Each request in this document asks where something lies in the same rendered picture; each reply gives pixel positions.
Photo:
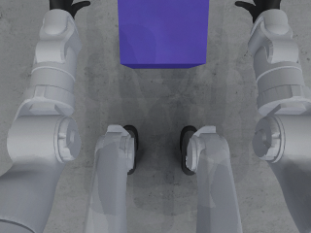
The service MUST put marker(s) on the right robot upper arm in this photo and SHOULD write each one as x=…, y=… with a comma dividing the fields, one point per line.
x=284, y=141

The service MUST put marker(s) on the left robot thigh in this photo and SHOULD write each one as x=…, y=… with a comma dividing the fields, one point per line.
x=106, y=202

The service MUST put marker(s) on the robot thigh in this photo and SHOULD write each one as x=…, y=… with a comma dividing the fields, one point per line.
x=217, y=204
x=106, y=202

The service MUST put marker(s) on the right robot forearm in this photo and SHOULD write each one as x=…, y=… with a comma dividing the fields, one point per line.
x=277, y=67

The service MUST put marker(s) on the left robot forearm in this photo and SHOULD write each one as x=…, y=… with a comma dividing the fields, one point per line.
x=54, y=70

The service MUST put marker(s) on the right robot hand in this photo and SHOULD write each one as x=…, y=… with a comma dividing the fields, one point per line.
x=259, y=7

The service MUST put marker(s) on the left robot hand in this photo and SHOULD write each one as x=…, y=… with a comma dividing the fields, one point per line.
x=66, y=5

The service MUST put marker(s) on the right robot thigh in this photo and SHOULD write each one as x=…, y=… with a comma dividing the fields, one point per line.
x=217, y=204

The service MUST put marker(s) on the carton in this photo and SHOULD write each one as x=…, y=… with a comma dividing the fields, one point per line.
x=163, y=34

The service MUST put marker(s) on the left robot upper arm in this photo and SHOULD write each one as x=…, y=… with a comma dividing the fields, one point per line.
x=39, y=146

